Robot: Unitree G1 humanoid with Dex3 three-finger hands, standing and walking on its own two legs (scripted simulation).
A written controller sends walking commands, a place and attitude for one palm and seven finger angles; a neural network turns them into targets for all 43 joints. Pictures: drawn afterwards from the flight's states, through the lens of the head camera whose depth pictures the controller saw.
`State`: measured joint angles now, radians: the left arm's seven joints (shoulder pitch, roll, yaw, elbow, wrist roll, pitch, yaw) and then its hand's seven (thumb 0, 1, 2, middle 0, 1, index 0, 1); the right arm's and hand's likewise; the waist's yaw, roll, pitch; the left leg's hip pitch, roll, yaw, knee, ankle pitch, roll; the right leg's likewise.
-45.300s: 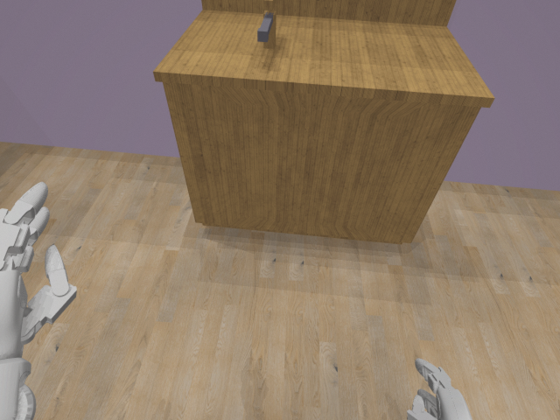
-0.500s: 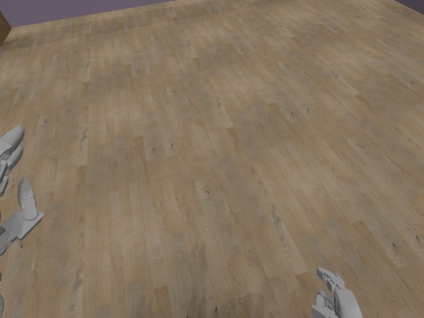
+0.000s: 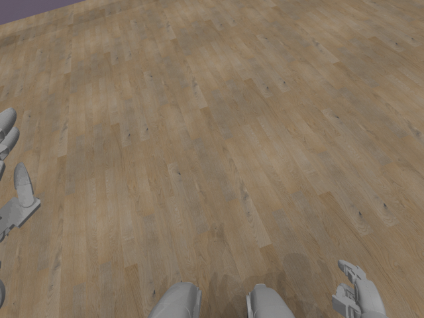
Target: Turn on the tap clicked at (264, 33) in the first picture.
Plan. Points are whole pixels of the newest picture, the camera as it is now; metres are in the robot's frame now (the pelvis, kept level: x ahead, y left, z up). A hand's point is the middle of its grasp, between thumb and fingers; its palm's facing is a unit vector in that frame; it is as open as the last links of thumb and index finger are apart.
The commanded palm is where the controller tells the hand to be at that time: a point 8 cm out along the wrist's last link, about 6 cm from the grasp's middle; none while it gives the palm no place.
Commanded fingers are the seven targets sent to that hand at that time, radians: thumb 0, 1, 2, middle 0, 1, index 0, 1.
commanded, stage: come to a stop and stand still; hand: left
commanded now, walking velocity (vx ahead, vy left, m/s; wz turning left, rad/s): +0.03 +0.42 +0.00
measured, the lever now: out of the picture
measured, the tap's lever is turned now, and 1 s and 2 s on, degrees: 73 73 73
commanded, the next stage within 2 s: turn to face it in 0.74 s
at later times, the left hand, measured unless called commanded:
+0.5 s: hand (47, 289) +0.14 +0.14 +0.21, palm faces +0.39 -0.73 -0.56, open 7.4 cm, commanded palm +0.09 +0.19 +0.21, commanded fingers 0.00 0.90 0.90 -0.20 -0.30 -0.20 -0.30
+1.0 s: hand (24, 265) +0.16 +0.17 +0.22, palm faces +0.47 -0.77 -0.44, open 7.4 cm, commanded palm +0.09 +0.18 +0.21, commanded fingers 0.00 0.90 0.90 -0.20 -0.30 -0.20 -0.30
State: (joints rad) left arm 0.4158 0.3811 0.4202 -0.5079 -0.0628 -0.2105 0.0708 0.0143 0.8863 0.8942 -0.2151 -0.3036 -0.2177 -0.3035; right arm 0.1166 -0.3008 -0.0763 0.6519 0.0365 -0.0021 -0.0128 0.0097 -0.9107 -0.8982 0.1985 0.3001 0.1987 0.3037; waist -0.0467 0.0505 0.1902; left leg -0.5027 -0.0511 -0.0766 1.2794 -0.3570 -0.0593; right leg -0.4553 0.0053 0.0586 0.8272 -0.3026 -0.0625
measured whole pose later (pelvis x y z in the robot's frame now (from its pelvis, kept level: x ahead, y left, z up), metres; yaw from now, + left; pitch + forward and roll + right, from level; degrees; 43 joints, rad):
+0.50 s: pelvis -0.06 -0.09 +0.00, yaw +2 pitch -1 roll +5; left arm 0.49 0.45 0.41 -0.51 -0.04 -0.23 0.10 0.01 0.89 0.89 -0.21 -0.30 -0.21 -0.30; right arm 0.15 -0.23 -0.05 0.56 0.03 -0.04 -0.03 0.01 -0.91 -0.90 0.20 0.30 0.20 0.30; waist 0.00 -0.01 0.06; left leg -0.27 0.03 0.11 0.65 -0.35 -0.02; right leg -0.57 -0.03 0.03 1.02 -0.45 0.00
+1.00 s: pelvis -0.09 -0.09 +0.01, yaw -3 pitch -3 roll +4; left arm 0.24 0.42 0.47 -0.28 -0.06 -0.26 0.09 0.01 0.89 0.90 -0.21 -0.30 -0.21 -0.30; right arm 0.27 -0.25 -0.03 0.56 0.04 -0.17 0.02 0.01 -0.91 -0.90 0.20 0.30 0.20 0.30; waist 0.05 0.00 0.09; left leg -0.22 0.00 0.19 0.61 -0.35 0.01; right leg -0.43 -0.05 0.03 0.69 -0.20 -0.03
